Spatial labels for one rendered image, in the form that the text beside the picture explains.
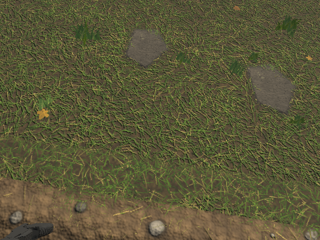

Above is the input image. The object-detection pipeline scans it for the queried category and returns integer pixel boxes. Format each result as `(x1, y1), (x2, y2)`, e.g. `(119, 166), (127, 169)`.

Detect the robot left hand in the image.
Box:
(1, 223), (54, 240)

